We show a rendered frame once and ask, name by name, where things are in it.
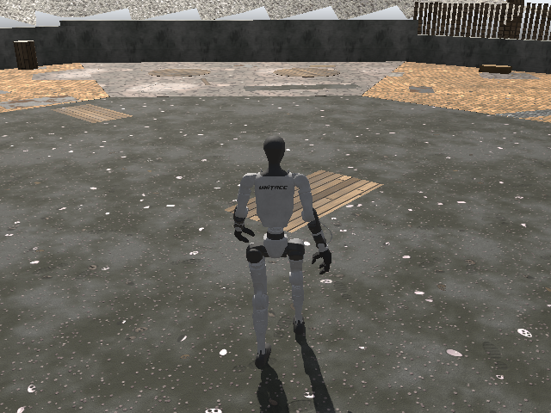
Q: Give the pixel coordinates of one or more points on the left robot upper arm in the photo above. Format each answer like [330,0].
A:
[244,193]

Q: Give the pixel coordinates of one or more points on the left robot forearm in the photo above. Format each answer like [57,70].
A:
[239,223]

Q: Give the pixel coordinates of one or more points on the right robot hand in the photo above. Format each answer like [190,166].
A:
[327,260]

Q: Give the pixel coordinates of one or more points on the robot right foot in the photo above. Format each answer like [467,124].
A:
[298,327]

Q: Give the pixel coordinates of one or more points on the robot head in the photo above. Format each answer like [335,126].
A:
[274,147]

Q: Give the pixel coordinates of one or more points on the left robot hand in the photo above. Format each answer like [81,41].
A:
[240,237]

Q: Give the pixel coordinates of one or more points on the right robot forearm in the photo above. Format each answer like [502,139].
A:
[317,233]

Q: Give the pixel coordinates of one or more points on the right robot upper arm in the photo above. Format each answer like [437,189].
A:
[306,199]

